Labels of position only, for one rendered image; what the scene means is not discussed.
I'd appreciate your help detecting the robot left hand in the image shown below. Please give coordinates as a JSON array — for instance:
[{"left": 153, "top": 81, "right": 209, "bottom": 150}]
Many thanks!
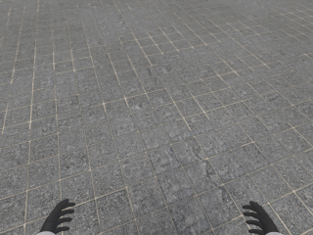
[{"left": 39, "top": 199, "right": 75, "bottom": 234}]

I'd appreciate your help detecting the robot right hand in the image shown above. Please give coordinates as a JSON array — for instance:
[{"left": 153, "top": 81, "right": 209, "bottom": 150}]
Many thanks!
[{"left": 243, "top": 201, "right": 280, "bottom": 235}]

